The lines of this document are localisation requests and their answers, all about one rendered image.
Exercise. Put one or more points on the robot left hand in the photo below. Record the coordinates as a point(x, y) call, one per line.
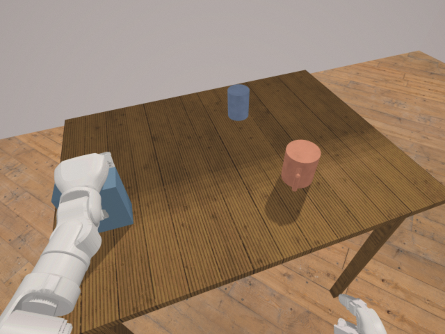
point(90, 170)

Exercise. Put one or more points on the robot right hand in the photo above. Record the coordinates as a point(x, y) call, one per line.
point(368, 322)

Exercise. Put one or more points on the robot left upper arm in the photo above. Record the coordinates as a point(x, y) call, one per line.
point(23, 322)

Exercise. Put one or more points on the table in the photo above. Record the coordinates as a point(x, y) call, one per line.
point(209, 203)

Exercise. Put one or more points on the left robot forearm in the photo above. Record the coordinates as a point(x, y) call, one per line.
point(52, 288)

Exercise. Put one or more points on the sponge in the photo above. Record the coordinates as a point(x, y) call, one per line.
point(114, 199)

